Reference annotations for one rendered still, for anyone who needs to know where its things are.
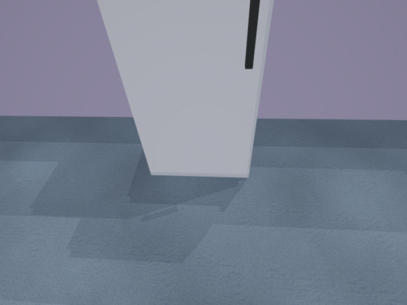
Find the handle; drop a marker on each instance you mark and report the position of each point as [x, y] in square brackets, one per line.
[251, 33]

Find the fridge door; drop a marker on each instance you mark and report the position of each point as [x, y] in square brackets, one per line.
[182, 64]

